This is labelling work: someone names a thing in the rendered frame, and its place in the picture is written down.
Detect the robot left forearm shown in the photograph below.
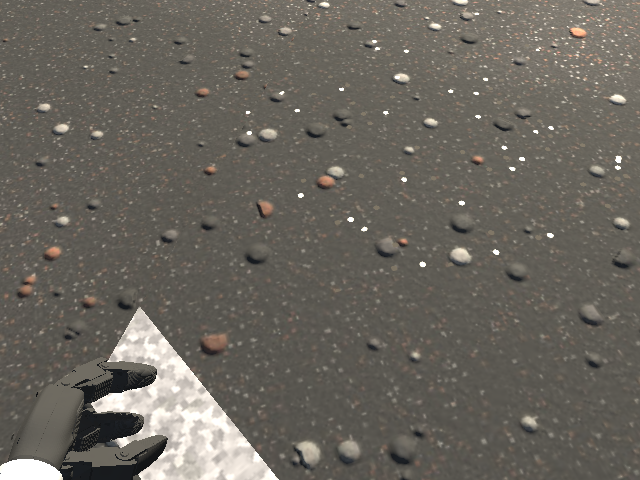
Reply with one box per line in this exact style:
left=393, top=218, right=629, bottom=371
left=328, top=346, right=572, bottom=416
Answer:
left=0, top=459, right=63, bottom=480

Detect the left robot hand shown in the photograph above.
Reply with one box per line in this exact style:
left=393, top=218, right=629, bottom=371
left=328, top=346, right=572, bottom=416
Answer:
left=7, top=357, right=168, bottom=480

